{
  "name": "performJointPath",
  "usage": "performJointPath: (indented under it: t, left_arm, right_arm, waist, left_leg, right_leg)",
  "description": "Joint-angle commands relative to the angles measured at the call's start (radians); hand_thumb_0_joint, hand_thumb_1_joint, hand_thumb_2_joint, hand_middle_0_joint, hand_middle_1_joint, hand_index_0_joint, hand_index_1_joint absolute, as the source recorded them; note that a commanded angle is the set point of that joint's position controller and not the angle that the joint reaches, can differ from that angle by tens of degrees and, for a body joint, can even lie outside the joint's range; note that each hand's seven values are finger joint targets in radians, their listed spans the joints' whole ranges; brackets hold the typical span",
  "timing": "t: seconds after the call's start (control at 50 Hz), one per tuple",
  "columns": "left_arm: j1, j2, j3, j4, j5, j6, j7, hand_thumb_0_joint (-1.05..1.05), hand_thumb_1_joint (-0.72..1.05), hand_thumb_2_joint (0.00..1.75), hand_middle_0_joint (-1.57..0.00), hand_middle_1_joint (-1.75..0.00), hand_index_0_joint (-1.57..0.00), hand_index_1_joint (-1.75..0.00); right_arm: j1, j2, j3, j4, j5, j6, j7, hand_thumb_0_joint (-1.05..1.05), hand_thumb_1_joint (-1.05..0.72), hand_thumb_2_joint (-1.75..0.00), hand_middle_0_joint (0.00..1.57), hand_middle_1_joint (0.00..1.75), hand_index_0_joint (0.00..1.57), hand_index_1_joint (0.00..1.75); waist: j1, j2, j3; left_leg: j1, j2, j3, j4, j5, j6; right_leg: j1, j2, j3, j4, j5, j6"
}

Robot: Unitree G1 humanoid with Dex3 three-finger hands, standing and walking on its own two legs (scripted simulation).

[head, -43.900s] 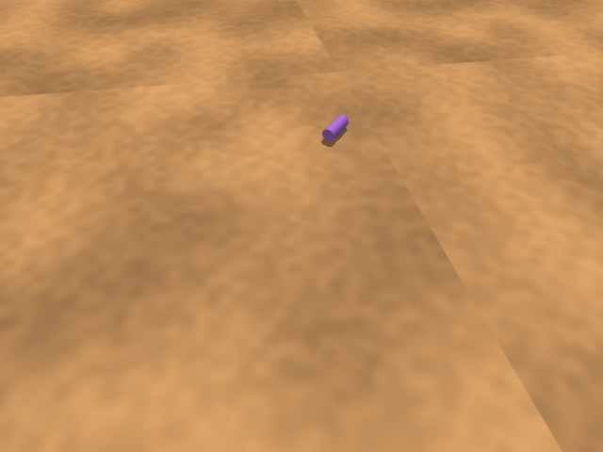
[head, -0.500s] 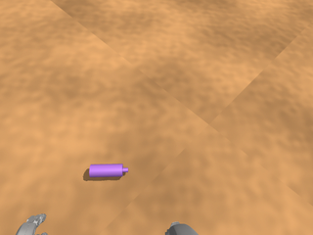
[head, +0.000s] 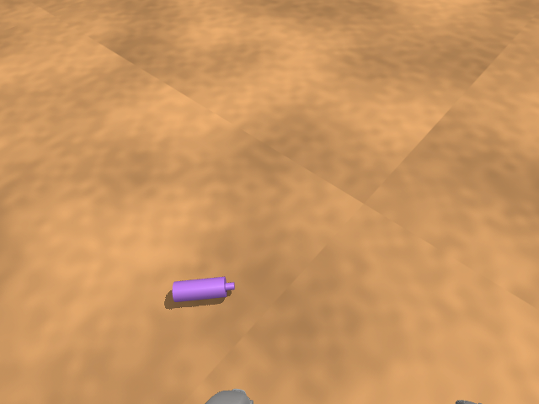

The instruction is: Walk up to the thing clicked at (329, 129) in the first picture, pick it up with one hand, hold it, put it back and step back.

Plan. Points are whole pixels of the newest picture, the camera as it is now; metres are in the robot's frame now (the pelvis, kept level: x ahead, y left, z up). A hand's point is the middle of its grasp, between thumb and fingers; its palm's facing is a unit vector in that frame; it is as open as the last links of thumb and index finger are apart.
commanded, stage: step back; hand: left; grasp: from above
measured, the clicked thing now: (204, 288) +0.60 +0.28 -0.73
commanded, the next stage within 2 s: none
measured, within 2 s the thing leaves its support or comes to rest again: neither
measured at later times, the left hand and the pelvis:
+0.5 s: hand out of the picture -0.06 +0.29 -0.16, palm faces +0.09 -0.93 -0.35, open 7.4 cm; pelvis -0.15 +0.01 +0.00, yaw +4 degrees
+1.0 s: hand out of the picture -0.23 +0.25 -0.14, palm faces +0.04 -0.90 -0.44, open 7.4 cm; pelvis -0.32 -0.03 -0.01, yaw +4 degrees
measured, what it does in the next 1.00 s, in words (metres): walks backwards: left foot, then right foot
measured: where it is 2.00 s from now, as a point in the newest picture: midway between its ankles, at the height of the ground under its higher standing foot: outside the picture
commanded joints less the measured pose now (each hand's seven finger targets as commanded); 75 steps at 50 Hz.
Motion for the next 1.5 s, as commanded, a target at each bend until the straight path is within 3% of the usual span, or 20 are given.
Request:
performJointPath:
  t: [0.0, 0.14, 0.24, 0.28, 0.32, 0.4, 0.64, 0.7, 0.74, 0.76, 0.82, 0.98, 1.04, 1.08, 1.1, 1.16, 1.36, 1.4, 1.44, 1.48]
  left_arm:
    - [-0.109, 0.221, 0.065, -0.141, 0.001, -0.031, 0.023, 0.00, 0.90, 0.90, -0.20, -0.30, -0.20, -0.30]
    - [0.002, 0.232, 0.066, -0.159, 0.005, -0.014, 0.029, 0.00, 0.90, 0.90, -0.20, -0.30, -0.20, -0.30]
    - [-0.084, 0.264, 0.057, -0.187, -0.009, 0.008, 0.016, 0.00, 0.90, 0.90, -0.20, -0.30, -0.20, -0.30]
    - [-0.085, 0.195, 0.041, -0.200, -0.014, 0.010, 0.011, 0.00, 0.90, 0.90, -0.20, -0.30, -0.20, -0.30]
    - [-0.122, 0.232, 0.067, -0.187, -0.002, 0.010, 0.030, 0.00, 0.90, 0.90, -0.20, -0.30, -0.20, -0.30]
    - [0.012, 0.216, 0.070, -0.115, -0.022, 0.018, 0.018, 0.00, 0.90, 0.90, -0.20, -0.30, -0.20, -0.30]
    - [0.127, 0.203, 0.053, -0.068, -0.011, -0.010, 0.007, 0.00, 0.90, 0.90, -0.20, -0.30, -0.20, -0.30]
    - [0.202, 0.250, 0.073, -0.022, 0.007, -0.013, -0.001, 0.00, 0.90, 0.90, -0.20, -0.30, -0.20, -0.30]
    - [0.070, 0.431, 0.107, -0.101, 0.020, -0.009, -0.002, 0.00, 0.90, 0.90, -0.20, -0.30, -0.20, -0.30]
    - [-0.025, 0.414, 0.102, -0.129, 0.015, -0.014, 0.005, 0.00, 0.90, 0.90, -0.20, -0.30, -0.20, -0.30]
    - [-0.134, 0.272, 0.072, -0.150, 0.013, -0.020, 0.015, 0.00, 0.90, 0.90, -0.20, -0.30, -0.20, -0.30]
    - [0.009, 0.247, 0.067, -0.160, 0.009, 0.006, 0.029, 0.00, 0.90, 0.90, -0.20, -0.30, -0.20, -0.30]
    - [0.012, 0.225, 0.042, -0.174, -0.007, 0.026, 0.018, 0.00, 0.90, 0.90, -0.20, -0.30, -0.20, -0.30]
    - [-0.076, 0.219, 0.046, -0.202, -0.019, 0.025, 0.030, 0.00, 0.90, 0.90, -0.20, -0.30, -0.20, -0.30]
    - [-0.116, 0.247, 0.056, -0.191, -0.010, 0.028, 0.036, 0.00, 0.90, 0.90, -0.20, -0.30, -0.20, -0.30]
    - [-0.023, 0.228, 0.051, -0.150, -0.027, 0.028, 0.022, 0.00, 0.90, 0.90, -0.20, -0.30, -0.20, -0.30]
    - [0.099, 0.197, 0.038, -0.026, -0.005, -0.051, 0.014, 0.00, 0.90, 0.90, -0.20, -0.30, -0.20, -0.30]
    - [0.132, 0.280, 0.065, 0.011, 0.016, -0.063, 0.018, 0.00, 0.90, 0.90, -0.20, -0.30, -0.20, -0.30]
    - [-0.043, 0.431, 0.087, -0.052, 0.023, -0.059, 0.016, 0.00, 0.90, 0.90, -0.20, -0.30, -0.20, -0.30]
    - [-0.156, 0.322, 0.061, -0.071, 0.014, -0.067, 0.016, 0.00, 0.90, 0.90, -0.20, -0.30, -0.20, -0.30]
  right_arm:
    - [0.086, -0.195, -0.038, -0.045, 0.010, -0.030, -0.021, 0.00, -0.90, -0.90, 0.20, 0.30, 0.20, 0.30]
    - [0.078, -0.188, -0.035, -0.089, 0.001, -0.042, -0.029, 0.00, -0.90, -0.90, 0.20, 0.30, 0.20, 0.30]
    - [0.217, -0.190, -0.054, -0.033, -0.015, -0.042, -0.012, 0.00, -0.90, -0.90, 0.20, 0.30, 0.20, 0.30]
    - [0.171, -0.307, -0.084, -0.058, -0.040, -0.045, -0.009, 0.00, -0.90, -0.90, 0.20, 0.30, 0.20, 0.30]
    - [0.046, -0.376, -0.093, -0.106, -0.040, -0.048, -0.008, 0.00, -0.90, -0.90, 0.20, 0.30, 0.20, 0.30]
    - [-0.054, -0.249, -0.057, -0.134, -0.040, -0.061, -0.019, 0.00, -0.90, -0.90, 0.20, 0.30, 0.20, 0.30]
    - [-0.005, -0.279, -0.080, -0.154, -0.022, -0.030, -0.019, 0.00, -0.90, -0.90, 0.20, 0.30, 0.20, 0.30]
    - [-0.032, -0.248, -0.070, -0.160, -0.007, -0.012, -0.009, 0.00, -0.90, -0.90, 0.20, 0.30, 0.20, 0.30]
    - [-0.079, -0.202, -0.065, -0.186, -0.004, -0.012, -0.028, 0.00, -0.90, -0.90, 0.20, 0.30, 0.20, 0.30]
    - [-0.055, -0.245, -0.081, -0.166, -0.004, -0.009, -0.031, 0.00, -0.90, -0.90, 0.20, 0.30, 0.20, 0.30]
    - [0.055, -0.211, -0.062, -0.100, 0.007, -0.015, -0.017, 0.00, -0.90, -0.90, 0.20, 0.30, 0.20, 0.30]
    - [0.095, -0.165, -0.038, -0.106, -0.016, -0.055, -0.028, 0.00, -0.90, -0.90, 0.20, 0.30, 0.20, 0.30]
    - [0.157, -0.213, -0.066, -0.073, -0.029, -0.056, -0.026, 0.00, -0.90, -0.90, 0.20, 0.30, 0.20, 0.30]
    - [0.105, -0.389, -0.093, -0.109, -0.034, -0.048, -0.019, 0.00, -0.90, -0.90, 0.20, 0.30, 0.20, 0.30]
    - [0.071, -0.392, -0.098, -0.115, -0.038, -0.054, -0.025, 0.00, -0.90, -0.90, 0.20, 0.30, 0.20, 0.30]
    - [-0.003, -0.258, -0.057, -0.134, -0.040, -0.059, -0.034, 0.00, -0.90, -0.90, 0.20, 0.30, 0.20, 0.30]
    - [0.027, -0.272, -0.065, -0.113, -0.029, -0.024, -0.005, 0.00, -0.90, -0.90, 0.20, 0.30, 0.20, 0.30]
    - [0.032, -0.180, -0.039, -0.124, -0.020, -0.021, 0.001, 0.00, -0.90, -0.90, 0.20, 0.30, 0.20, 0.30]
    - [-0.025, -0.222, -0.059, -0.123, -0.026, -0.022, -0.012, 0.00, -0.90, -0.90, 0.20, 0.30, 0.20, 0.30]
    - [0.013, -0.254, -0.068, -0.073, -0.006, -0.028, 0.006, 0.00, -0.90, -0.90, 0.20, 0.30, 0.20, 0.30]
  waist:
    - [-0.023, -0.108, -0.157]
    - [0.045, -0.190, -0.242]
    - [-0.043, -0.136, -0.265]
    - [-0.045, 0.191, -0.209]
    - [-0.059, 0.236, -0.128]
    - [0.038, 0.112, -0.105]
    - [-0.010, 0.205, -0.287]
    - [0.024, 0.072, -0.256]
    - [0.073, -0.336, -0.125]
    - [0.032, -0.313, -0.048]
    - [-0.051, -0.136, -0.057]
    - [0.031, -0.221, -0.229]
    - [0.020, -0.095, -0.254]
    - [-0.029, 0.215, -0.224]
    - [-0.048, 0.235, -0.180]
    - [0.028, 0.120, -0.182]
    - [0.002, 0.197, -0.278]
    - [0.011, -0.034, -0.240]
    - [0.040, -0.227, -0.092]
    - [-0.033, -0.103, 0.000]
  left_leg:
    - [-0.023, -0.031, -0.069, 0.159, 0.025, -0.026]
    - [-0.021, 0.062, 0.016, -0.180, -0.046, -0.040]
    - [0.277, 0.092, 0.085, -0.561, 0.270, 0.021]
    - [0.307, 0.384, -0.331, -0.705, 0.344, 0.139]
    - [0.029, 0.547, -0.458, -0.753, 0.433, 0.315]
    - [0.129, 0.347, -0.147, -0.676, 0.559, 0.174]
    - [0.339, 0.378, -0.109, -0.526, 0.564, 0.202]
    - [0.077, 0.277, -0.054, -0.439, 0.290, 0.089]
    - [-0.047, 0.040, 0.003, -0.012, -0.119, -0.015]
    - [0.021, 0.084, -0.075, 0.125, -0.087, -0.014]
    - [-0.005, -0.013, -0.071, 0.188, 0.062, -0.008]
    - [0.008, 0.093, 0.068, -0.444, 0.052, -0.018]
    - [0.292, 0.161, -0.018, -0.655, 0.458, 0.027]
    - [0.208, 0.507, -0.399, -0.663, 0.692, 0.261]
    - [0.078, 0.554, -0.470, -0.699, 0.648, 0.313]
    - [0.211, 0.376, -0.152, -0.583, 0.835, 0.228]
    - [0.259, 0.313, -0.065, -0.470, 0.358, 0.173]
    - [-0.039, 0.197, 0.006, -0.273, 0.134, 0.073]
    - [0.029, 0.139, -0.073, -0.081, -0.059, -0.011]
    - [0.135, 0.140, -0.064, -0.073, 0.057, 0.001]
  right_leg:
    - [0.061, -0.211, 0.174, -0.189, 0.471, -0.138]
    - [0.285, -0.280, 0.188, -0.119, 0.551, -0.185]
    - [0.049, -0.223, 0.128, -0.059, 0.271, -0.080]
    - [-0.216, -0.019, 0.010, 0.181, -0.132, 0.019]
    - [-0.160, 0.066, 0.103, 0.565, -0.349, 0.043]
    - [-0.245, 0.116, 0.153, 0.731, -0.177, 0.032]
    - [-0.017, -0.018, -0.012, 0.000, -0.123, 0.066]
    - [0.138, -0.062, 0.080, -0.172, -0.005, -0.004]
    - [-0.187, -0.433, 0.531, -0.354, -0.110, -0.235]
    - [-0.350, -0.463, 0.552, -0.402, -0.169, -0.249]
    - [-0.199, -0.227, 0.142, -0.236, 0.140, -0.121]
    - [0.282, -0.246, 0.114, 0.015, 0.535, -0.127]
    - [0.025, -0.169, 0.072, 0.133, 0.340, -0.032]
    - [-0.186, 0.022, 0.007, 0.442, -0.354, 0.039]
    - [-0.139, 0.012, 0.093, 0.590, -0.369, 0.041]
    - [-0.220, 0.061, 0.138, 0.700, -0.239, 0.032]
    - [0.092, 0.006, -0.083, -0.229, -0.037, 0.042]
    - [0.232, -0.128, 0.222, -0.264, -0.079, -0.017]
    - [-0.248, -0.445, 0.577, -0.391, -0.489, -0.211]
    - [-0.331, -0.324, 0.342, -0.345, -0.393, -0.149]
